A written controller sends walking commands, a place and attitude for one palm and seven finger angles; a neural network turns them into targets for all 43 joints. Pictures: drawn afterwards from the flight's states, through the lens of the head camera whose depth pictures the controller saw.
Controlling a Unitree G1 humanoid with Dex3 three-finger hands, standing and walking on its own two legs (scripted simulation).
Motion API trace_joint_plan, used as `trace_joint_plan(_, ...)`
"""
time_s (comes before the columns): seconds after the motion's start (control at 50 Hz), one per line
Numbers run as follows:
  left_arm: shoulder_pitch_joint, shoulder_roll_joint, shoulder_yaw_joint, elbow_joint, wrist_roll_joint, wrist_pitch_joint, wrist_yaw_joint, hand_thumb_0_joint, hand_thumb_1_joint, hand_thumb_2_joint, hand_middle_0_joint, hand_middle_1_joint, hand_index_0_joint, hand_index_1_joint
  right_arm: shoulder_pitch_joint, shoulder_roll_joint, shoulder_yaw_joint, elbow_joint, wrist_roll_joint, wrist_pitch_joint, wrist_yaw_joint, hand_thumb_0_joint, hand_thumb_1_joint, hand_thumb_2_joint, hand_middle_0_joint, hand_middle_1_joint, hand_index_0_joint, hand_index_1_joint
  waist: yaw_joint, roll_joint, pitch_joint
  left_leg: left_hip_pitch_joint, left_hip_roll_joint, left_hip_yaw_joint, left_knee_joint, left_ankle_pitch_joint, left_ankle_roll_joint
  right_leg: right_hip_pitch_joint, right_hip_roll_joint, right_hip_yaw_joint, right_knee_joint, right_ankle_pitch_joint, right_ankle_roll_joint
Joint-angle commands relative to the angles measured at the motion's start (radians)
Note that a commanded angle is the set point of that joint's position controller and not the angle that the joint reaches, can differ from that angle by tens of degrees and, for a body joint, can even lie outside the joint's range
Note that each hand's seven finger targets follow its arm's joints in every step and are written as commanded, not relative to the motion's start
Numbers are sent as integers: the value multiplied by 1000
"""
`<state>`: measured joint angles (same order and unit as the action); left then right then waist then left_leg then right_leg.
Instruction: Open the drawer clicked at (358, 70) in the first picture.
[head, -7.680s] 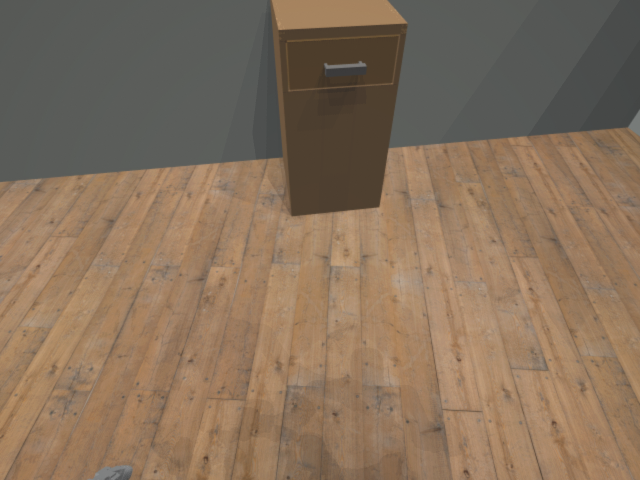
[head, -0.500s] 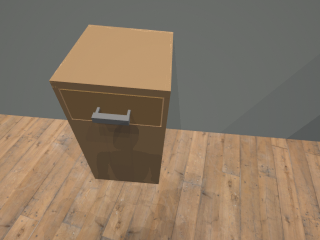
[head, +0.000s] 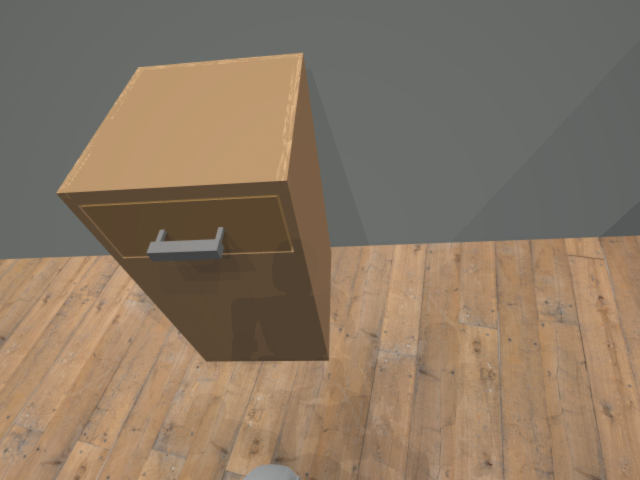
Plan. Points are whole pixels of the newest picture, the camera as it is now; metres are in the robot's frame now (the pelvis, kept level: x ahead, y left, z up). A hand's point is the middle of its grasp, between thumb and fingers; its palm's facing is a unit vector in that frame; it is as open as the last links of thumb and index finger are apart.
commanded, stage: come to a stop and stand still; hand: left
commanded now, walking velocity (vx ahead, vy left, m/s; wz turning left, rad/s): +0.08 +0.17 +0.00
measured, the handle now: (188, 241) +0.53 +0.30 -0.08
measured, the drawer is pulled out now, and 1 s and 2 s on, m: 0.00 0.00 0.00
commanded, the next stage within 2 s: look again from close up in 1.04 s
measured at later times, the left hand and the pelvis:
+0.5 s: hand out of the picture -0.06 +0.22 -0.18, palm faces +0.09 -0.98 -0.19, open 7.4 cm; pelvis -0.03 +0.03 +0.00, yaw +1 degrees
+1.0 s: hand out of the picture -0.03 +0.16 -0.18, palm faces +0.08 -0.98 -0.18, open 7.3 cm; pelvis -0.01 +0.00 +0.00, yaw +1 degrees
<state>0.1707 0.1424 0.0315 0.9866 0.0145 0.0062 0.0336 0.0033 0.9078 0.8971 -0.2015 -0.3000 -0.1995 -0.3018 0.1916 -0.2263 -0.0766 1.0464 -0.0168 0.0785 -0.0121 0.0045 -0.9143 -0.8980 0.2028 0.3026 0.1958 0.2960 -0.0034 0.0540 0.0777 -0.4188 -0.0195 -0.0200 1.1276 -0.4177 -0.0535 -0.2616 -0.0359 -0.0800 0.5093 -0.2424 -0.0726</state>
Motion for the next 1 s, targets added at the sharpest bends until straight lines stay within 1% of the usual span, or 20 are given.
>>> trace_joint_plan(0.0, 90, 211, 58, -30, 5, -10, 18, 0, 900, 900, -200, -300, -200, -300, 37, -62, -10, -53, -5, -7, 7, 0, -900, -900, 200, 300, 200, 300, 43, -186, -104, -77, 37, -55, 3, 54, -14, 167, -292, 257, -199, 380, -77)
trace_joint_plan(0.14, 98, 223, 56, -31, 16, -9, -1, 0, 900, 900, -200, -300, -200, -300, 45, -58, 3, -61, -4, -21, 18, 0, -900, -900, 200, 300, 200, 300, 44, -226, -61, 23, 53, 0, -245, 53, 7, 69, -249, 277, -326, -123, -53)
trace_joint_plan(0.24, 105, 231, 57, -3, 21, -7, -9, 0, 900, 900, -200, -300, -200, -300, 82, -33, 20, -52, -1, -44, 15, 0, -900, -900, 200, 300, 200, 300, 42, -229, -64, 135, 34, 53, -449, -5, 35, 22, -231, 299, -387, -240, -66)
trace_joint_plan(0.3, 71, 214, 52, 25, 12, -2, -6, 0, 900, 900, -200, -300, -200, -300, 223, -1, 33, -1, 2, -63, 4, 0, -900, -900, 200, 300, 200, 300, -14, -231, -91, 314, 18, 89, -683, 90, 53, -43, -178, 234, -365, -268, -21)
trace_joint_plan(0.32, 66, 189, 45, 32, 7, 1, -7, 0, 900, 900, -200, -300, -200, -300, 279, 5, 40, 22, 1, -72, -1, 0, -900, -900, 200, 300, 200, 300, -33, -187, -94, 396, 15, 88, -788, 135, 59, -91, -141, 205, -325, -287, 10)
trace_joint_plan(0.34, 79, 146, 31, 41, -3, 3, -9, 0, 900, 900, -200, -300, -200, -300, 295, -15, 43, 33, -3, -83, -8, 0, -900, -900, 200, 300, 200, 300, -31, -81, -60, 395, 71, 9, -878, 84, 73, -143, -84, 164, -225, -273, 34)
trace_joint_plan(0.36, 119, 86, 16, 45, -11, 3, -16, 0, 900, 900, -200, -300, -200, -300, 276, -64, 36, 26, -15, -91, -14, 0, -900, -900, 200, 300, 200, 300, -14, 106, -22, 308, 224, -198, -985, -115, 118, -182, -13, 88, -64, -186, 56)
trace_joint_plan(0.38, 128, 67, 10, 38, -6, 1, -21, 0, 900, 900, -200, -300, -200, -300, 219, -115, 35, -6, -13, -87, -21, 0, -900, -900, 200, 300, 200, 300, 6, 154, 33, 183, 332, -327, -1065, -257, 163, -186, 18, 14, 51, -144, 67)
trace_joint_plan(0.4, 109, 74, 13, 42, 6, 4, -28, 0, 900, 900, -200, -300, -200, -300, 152, -116, 36, -24, -13, -84, -20, 0, -900, -900, 200, 300, 200, 300, 19, 144, 55, 44, 347, -363, -1097, -345, 184, -128, 18, 36, 159, -129, 67)
trace_joint_plan(0.42, 119, 75, 17, 67, 17, 12, -28, 0, 900, 900, -200, -300, -200, -300, 104, -87, 43, -15, -9, -91, -25, 0, -900, -900, 200, 300, 200, 300, 30, 203, 79, 21, 303, -295, -1114, -280, 167, -119, 10, 58, 233, -117, 72)
trace_joint_plan(0.46, 154, 80, 17, 92, 13, 7, -34, 0, 900, 900, -200, -300, -200, -300, 102, -50, 56, 1, -3, -99, -34, 0, -900, -900, 200, 300, 200, 300, 41, 129, 91, 102, 248, -192, -1051, -58, 168, -161, 4, 69, 305, -91, 80)
trace_joint_plan(0.5, 145, 69, 9, 99, 7, -1, -34, 0, 900, 900, -200, -300, -200, -300, 146, -37, 57, 24, 0, -105, -39, 0, -900, -900, 200, 300, 200, 300, 24, 86, 70, 186, 241, -148, -995, 130, 174, -178, -8, 64, 276, -93, 89)
trace_joint_plan(0.56, 111, 44, -3, 93, -3, -12, -27, 0, 900, 900, -200, -300, -200, -300, 209, -30, 53, 63, -5, -109, -45, 0, -900, -900, 200, 300, 200, 300, -8, 95, 28, 290, 241, -116, -871, 499, 188, -114, -6, 38, 86, -139, 94)
trace_joint_plan(0.6, 182, 53, -3, 125, -9, -22, -21, 0, 900, 900, -200, -300, -200, -300, 221, -18, 52, 79, 3, -109, -48, 0, -900, -900, 200, 300, 200, 300, 18, 45, -26, 281, 192, -70, -752, 604, 140, 42, -6, 46, -129, 90, 86)
trace_joint_plan(0.64, 252, 90, -1, 167, -12, -37, -8, 0, 900, 900, -200, -300, -200, -300, 240, 34, 58, 80, 13, -120, -45, 0, -900, -900, 200, 300, 200, 300, 14, -65, -97, 178, 116, -6, -712, 402, 74, 233, -113, 149, -114, 439, 40)
trace_joint_plan(0.68, 245, 98, 0, 184, -16, -46, 0, 0, 900, 900, -200, -300, -200, -300, 244, 48, 60, 89, 10, -105, -45, 0, -900, -900, 200, 300, 200, 300, 5, -226, -113, 191, 92, 32, -706, 251, 48, 233, -136, 176, -105, 569, 5)
trace_joint_plan(0.7, 223, 88, -6, 178, -15, -40, 4, 0, 900, 900, -200, -300, -200, -300, 250, 53, 60, 97, 10, -96, -45, 0, -900, -900, 200, 300, 200, 300, -3, -203, -98, 208, 93, 43, -708, 201, 46, 187, -135, 172, -139, 460, 4)
trace_joint_plan(0.74, 193, 70, -9, 169, -16, -33, 4, 0, 900, 900, -200, -300, -200, -300, 251, 71, 68, 112, 7, -94, -45, 0, -900, -900, 200, 300, 200, 300, -6, -116, -32, 219, 105, 19, -746, 276, 51, 131, -97, 157, -143, 358, 10)
trace_joint_plan(0.78, 193, 61, -9, 168, -16, -33, 4, 0, 900, 900, -200, -300, -200, -300, 254, 70, 69, 117, 6, -96, -47, 0, -900, -900, 200, 300, 200, 300, -3, -69, -31, 233, 118, 12, -756, 343, 53, 143, -76, 136, -132, 381, 18)
trace_joint_plan(0.98, 194, 76, -8, 159, -13, -32, 9, 0, 900, 900, -200, -300, -200, -300, 218, 43, 67, 102, 6, -90, -49, 0, -900, -900, 200, 300, 200, 300, -1, -65, -53, 279, 123, 19, -742, 374, 47, 162, -77, 131, -135, 452, 22)
